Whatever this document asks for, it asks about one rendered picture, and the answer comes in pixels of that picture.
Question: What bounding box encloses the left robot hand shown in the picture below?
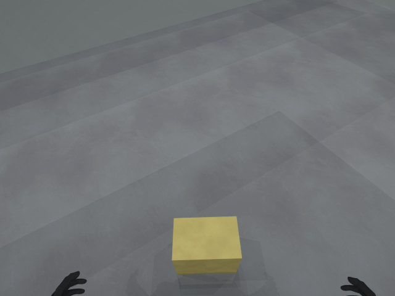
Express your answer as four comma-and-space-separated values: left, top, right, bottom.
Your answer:
51, 271, 87, 296

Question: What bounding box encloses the carton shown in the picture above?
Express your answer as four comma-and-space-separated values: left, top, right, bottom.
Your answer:
172, 216, 242, 274

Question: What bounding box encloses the right robot hand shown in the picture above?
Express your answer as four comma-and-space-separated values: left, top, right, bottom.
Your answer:
341, 277, 376, 296

